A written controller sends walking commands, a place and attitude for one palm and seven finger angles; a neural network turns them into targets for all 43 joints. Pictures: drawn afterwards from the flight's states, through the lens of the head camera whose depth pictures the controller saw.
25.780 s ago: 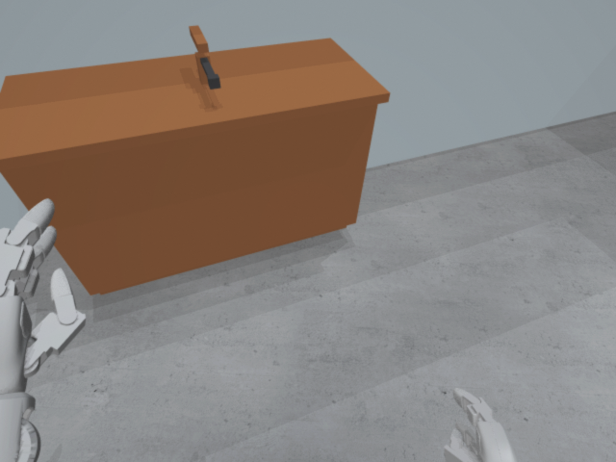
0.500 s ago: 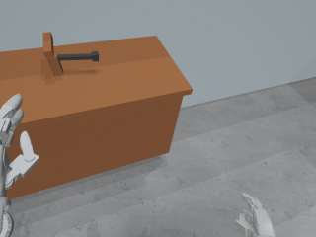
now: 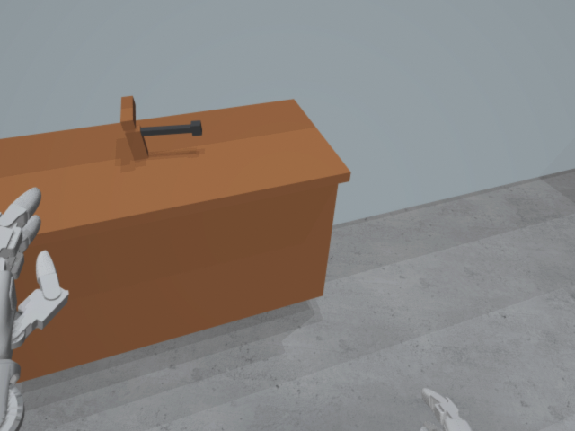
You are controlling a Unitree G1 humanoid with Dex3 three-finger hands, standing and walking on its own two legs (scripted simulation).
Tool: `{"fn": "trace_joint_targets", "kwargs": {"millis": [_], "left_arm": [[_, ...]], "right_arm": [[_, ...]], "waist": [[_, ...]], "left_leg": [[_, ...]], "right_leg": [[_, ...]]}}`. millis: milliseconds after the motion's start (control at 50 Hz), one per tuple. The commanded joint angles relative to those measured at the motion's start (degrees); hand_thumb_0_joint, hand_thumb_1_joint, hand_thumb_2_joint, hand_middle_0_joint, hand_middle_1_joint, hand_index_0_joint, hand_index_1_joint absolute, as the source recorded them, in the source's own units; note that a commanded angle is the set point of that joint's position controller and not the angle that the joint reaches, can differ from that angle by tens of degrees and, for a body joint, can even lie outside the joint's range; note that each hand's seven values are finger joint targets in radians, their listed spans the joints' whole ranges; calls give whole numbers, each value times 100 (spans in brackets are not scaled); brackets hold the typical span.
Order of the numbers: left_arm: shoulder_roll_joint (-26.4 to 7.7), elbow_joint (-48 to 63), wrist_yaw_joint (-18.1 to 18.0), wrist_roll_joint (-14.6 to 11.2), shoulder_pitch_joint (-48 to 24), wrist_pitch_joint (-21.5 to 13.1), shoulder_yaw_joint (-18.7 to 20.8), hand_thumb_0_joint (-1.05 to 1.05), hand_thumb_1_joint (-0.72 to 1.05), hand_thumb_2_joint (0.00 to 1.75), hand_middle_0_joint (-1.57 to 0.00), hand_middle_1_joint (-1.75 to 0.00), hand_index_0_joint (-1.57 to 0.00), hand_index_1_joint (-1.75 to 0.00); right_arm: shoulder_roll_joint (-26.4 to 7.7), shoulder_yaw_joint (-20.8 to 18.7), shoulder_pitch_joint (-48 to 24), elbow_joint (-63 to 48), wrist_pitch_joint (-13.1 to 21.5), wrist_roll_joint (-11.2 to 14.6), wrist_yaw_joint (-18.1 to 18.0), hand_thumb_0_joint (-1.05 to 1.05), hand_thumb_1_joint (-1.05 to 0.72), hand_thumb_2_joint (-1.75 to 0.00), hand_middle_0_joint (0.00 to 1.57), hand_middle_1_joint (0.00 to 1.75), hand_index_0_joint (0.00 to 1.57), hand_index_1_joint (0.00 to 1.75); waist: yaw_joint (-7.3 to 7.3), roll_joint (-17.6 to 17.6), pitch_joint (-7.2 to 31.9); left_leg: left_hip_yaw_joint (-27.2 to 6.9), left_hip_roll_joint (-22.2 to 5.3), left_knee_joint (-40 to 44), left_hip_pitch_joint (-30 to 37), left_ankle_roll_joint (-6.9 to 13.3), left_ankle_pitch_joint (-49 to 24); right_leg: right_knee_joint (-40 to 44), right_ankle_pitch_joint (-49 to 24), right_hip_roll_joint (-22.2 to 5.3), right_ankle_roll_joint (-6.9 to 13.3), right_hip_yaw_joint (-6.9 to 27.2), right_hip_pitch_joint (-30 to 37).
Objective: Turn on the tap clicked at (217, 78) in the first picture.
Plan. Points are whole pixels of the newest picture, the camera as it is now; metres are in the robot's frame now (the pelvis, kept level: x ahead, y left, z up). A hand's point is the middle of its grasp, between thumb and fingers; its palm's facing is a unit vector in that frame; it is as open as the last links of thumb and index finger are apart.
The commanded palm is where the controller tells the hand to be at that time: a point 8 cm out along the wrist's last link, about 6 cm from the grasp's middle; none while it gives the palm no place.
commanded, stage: stop stepping back and stand still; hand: left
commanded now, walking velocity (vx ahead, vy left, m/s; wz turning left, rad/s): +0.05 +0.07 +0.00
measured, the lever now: (196, 128) +0.83 +0.25 +0.02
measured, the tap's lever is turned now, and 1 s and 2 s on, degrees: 80 80 80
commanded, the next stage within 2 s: stand and check the lever's angle in 0.24 s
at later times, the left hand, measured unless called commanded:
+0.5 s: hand (33, 287) +0.23 +0.28 +0.17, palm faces +0.40 -0.84 -0.37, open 7.4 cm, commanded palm +0.17 +0.31 +0.19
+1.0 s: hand (21, 274) +0.24 +0.30 +0.17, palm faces +0.39 -0.85 -0.35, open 7.4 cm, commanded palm +0.19 +0.33 +0.19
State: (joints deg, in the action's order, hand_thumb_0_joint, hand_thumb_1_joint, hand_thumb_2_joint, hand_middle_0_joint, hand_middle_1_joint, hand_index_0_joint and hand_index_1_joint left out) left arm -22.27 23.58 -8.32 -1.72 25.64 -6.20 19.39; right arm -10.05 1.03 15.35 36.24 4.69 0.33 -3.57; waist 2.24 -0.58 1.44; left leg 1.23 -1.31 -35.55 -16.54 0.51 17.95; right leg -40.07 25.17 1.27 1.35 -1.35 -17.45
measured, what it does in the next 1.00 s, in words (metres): steps on the spot: left foot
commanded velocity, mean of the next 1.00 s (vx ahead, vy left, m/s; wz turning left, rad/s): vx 0.00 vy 0.02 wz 0.00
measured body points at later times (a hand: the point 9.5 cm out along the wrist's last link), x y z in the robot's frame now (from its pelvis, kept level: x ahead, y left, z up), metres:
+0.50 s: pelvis +0.01 +0.03 +0.02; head +0.02 +0.04 +0.47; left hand +0.20 +0.32 +0.19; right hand +0.20 -0.20 -0.06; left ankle +0.04 +0.14 -0.72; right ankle +0.03 -0.08 -0.72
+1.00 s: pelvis +0.03 +0.05 +0.02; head +0.03 +0.06 +0.47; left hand +0.22 +0.34 +0.19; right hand +0.21 -0.17 -0.06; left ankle +0.04 +0.14 -0.72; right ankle +0.03 -0.08 -0.72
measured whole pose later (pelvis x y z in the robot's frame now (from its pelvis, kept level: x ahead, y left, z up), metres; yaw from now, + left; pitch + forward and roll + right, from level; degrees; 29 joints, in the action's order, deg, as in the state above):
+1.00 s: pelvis +0.03 +0.05 +0.02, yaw +0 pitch -1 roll -1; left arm -19.8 25.8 -8.1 -2.9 26.2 -8.1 18.3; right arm -11.3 0.8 10.1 34.7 4.1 0.1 -4.2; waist -0.8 -0.1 -1.8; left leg 2.9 0.5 -24.0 -10.9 2.3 11.8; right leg -21.0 10.8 -0.6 -1.4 0.3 -8.8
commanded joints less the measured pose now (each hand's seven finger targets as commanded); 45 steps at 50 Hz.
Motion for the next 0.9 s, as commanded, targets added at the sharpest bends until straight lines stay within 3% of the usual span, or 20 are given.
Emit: {"fn": "trace_joint_targets", "kwargs": {"millis": [0, 20, 60, 100, 140, 160, 180, 220, 240, 260, 300, 320, 380, 480, 500, 540, 800, 880], "left_arm": [[-951, 1300, -27, -27, -476, -456, 667, 0, 90, 90, -20, -30, -20, -30], [-841, 1470, 2, -56, -738, -541, 547, 0, 90, 90, -20, -30, -20, -30], [-940, 1393, 1, -109, -504, -597, 651, 0, 90, 90, -20, -30, -20, -30], [-956, 1453, -38, -98, -592, -657, 658, 0, 90, 90, -20, -30, -20, -30], [-833, 1218, -106, -98, -396, -649, 616, 0, 90, 90, -20, -30, -20, -30], [-783, 1250, -129, -108, -461, -648, 573, 0, 90, 90, -20, -30, -20, -30], [-755, 1281, -143, -112, -501, -657, 534, 0, 90, 90, -20, -30, -20, -30], [-670, 1382, -148, -134, -555, -641, 435, 0, 90, 90, -20, -30, -20, -30], [-716, 1400, -159, -125, -594, -632, 476, 0, 90, 90, -20, -30, -20, -30], [-789, 1350, -148, -127, -497, -628, 553, 0, 90, 90, -20, -30, -20, -30], [-834, 1538, -112, -74, -491, -629, 634, 0, 90, 90, -20, -30, -20, -30], [-734, 1524, -120, -44, -454, -637, 529, 0, 90, 90, -20, -30, -20, -30], [-690, 1411, -135, -56, -367, -606, 517, 0, 90, 90, -20, -30, -20, -30], [-676, 1353, -115, -91, -353, -548, 503, 0, 90, 90, -20, -30, -20, -30], [-722, 1461, -110, -90, -415, -550, 515, 0, 90, 90, -20, -30, -20, -30], [-685, 1431, -107, -102, -364, -538, 495, 0, 90, 90, -20, -30, -20, -30], [-699, 1576, -100, -107, -404, -537, 481, 0, 90, 90, -20, -30, -20, -30], [-651, 1498, -102, -117, -330, -542, 460, 0, 90, 90, -20, -30, -20, -30]], "right_arm": [[-844, -381, -881, -910, 270, 20, 41, 0, -90, -90, 20, 30, 20, 30], [-707, -357, -771, -814, 363, 34, 108, 0, -90, -90, 20, 30, 20, 30], [-826, -437, -641, -717, 392, 77, 78, 0, -90, -90, 20, 30, 20, 30], [-767, -371, -777, -740, 411, 77, 13, 0, -90, -90, 20, 30, 20, 30], [-682, -307, -884, -809, 442, 40, -78, 0, -90, -90, 20, 30, 20, 30], [-733, -328, -838, -805, 452, 22, -91, 0, -90, -90, 20, 30, 20, 30], [-781, -353, -825, -825, 466, 14, -107, 0, -90, -90, 20, 30, 20, 30], [-924, -411, -899, -910, 460, 33, -122, 0, -90, -90, 20, 30, 20, 30], [-1029, -454, -905, -934, 441, 58, -116, 0, -90, -90, 20, 30, 20, 30], [-1010, -489, -907, -915, 426, 99, -116, 0, -90, -90, 20, 30, 20, 30], [-898, -415, -939, -927, 430, 50, -116, 0, -90, -90, 20, 30, 20, 30], [-846, -372, -979, -927, 437, 41, -105, 0, -90, -90, 20, 30, 20, 30], [-871, -389, -998, -938, 455, 37, -81, 0, -90, -90, 20, 30, 20, 30], [-853, -361, -1039, -982, 408, 14, -65, 0, -90, -90, 20, 30, 20, 30], [-875, -364, -1073, -997, 397, 8, -68, 0, -90, -90, 20, 30, 20, 30], [-829, -328, -1067, -1015, 371, 3, -74, 0, -90, -90, 20, 30, 20, 30], [-849, -316, -1116, -1054, 291, -17, -98, 0, -90, -90, 20, 30, 20, 30], [-840, -323, -1109, -1048, 269, -3, -102, 0, -90, -90, 20, 30, 20, 30]], "waist": [[-223, -1348, -240], [-103, -791, 109], [-87, -264, -43], [-95, -243, 55], [-217, -520, 112], [-203, -415, 168], [-201, -196, 135], [-264, 363, 91], [-299, 366, 95], [-291, 247, 173], [-226, 646, -8], [-235, 645, -81], [-265, 223, 180], [-276, 344, 351], [-263, 560, 385], [-285, 432, 422], [-285, 653, 532], [-295, 490, 537]], "left_leg": [[-143, 189, -2624, -2078, -5, 816], [-387, 43, -2843, -1714, -34, 475], [-418, -167, -2451, -1501, -63, 256], [-221, -214, -1206, -788, -26, 158], [94, -14, -62, 15, 58, 21], [129, 42, 513, 361, 84, -160], [11, 29, 959, 649, 127, -219], [-740, -465, 1482, 743, 329, -119], [-962, -604, 1488, 546, 378, -218], [-890, -575, 1453, 367, 329, 126], [-700, -386, 1572, 305, 240, 208], [-704, -397, 1615, 228, 230, 131], [-596, -360, 1473, 388, 177, -486], [-506, -364, 1482, 597, 115, -1108], [-524, -364, 1514, 657, 107, -1289], [-521, -389, 1540, 666, 96, -1428], [-513, -346, 1673, 734, 0, -1602], [-495, -339, 1653, 706, -16, -1635]], "right_leg": [[3346, -300, -2027, 852, 3420, 999], [3143, 102, -1943, 830, 3086, 765], [2905, -441, -1806, 866, 2378, 523], [2654, -1074, -1600, 712, 1573, 399], [2607, -662, -1357, 554, 1293, 235], [2533, -433, -1278, 451, 1216, 266], [2399, -308, -1124, 312, 1143, 196], [1978, -459, -614, 26, 912, 175], [1861, -830, -435, -69, 807, 368], [1979, -646, -444, -108, 847, 525], [2060, -498, -431, -17, 815, 440], [2049, -672, -368, -22, 730, 508], [2034, -1405, -354, -37, 710, 776], [1988, -2010, -322, -54, 627, 919], [1934, -2125, -317, -39, 600, 944], [1912, -2235, -271, -71, 502, 1032], [1934, -2352, -208, -86, 378, 1154], [1962, -2386, -204, -99, 362, 1180]]}}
